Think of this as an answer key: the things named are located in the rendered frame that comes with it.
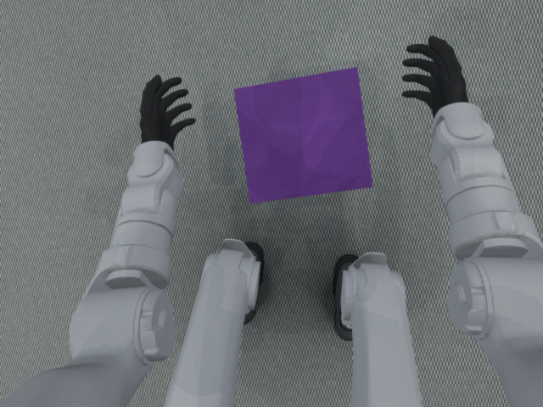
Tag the left robot thigh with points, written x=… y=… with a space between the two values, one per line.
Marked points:
x=207 y=367

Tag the robot left upper arm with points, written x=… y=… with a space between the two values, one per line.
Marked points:
x=116 y=337

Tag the left robot hand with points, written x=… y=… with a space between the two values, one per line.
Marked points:
x=155 y=122

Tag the left robot forearm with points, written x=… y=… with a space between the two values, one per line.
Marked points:
x=138 y=255

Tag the robot right upper arm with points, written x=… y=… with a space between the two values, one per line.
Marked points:
x=499 y=302

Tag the right robot forearm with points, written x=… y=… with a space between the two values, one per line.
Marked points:
x=484 y=214

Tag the carton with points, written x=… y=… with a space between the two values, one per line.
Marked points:
x=303 y=136

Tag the right robot hand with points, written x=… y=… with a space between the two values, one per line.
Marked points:
x=446 y=83

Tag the robot right foot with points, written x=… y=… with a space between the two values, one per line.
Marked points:
x=343 y=263

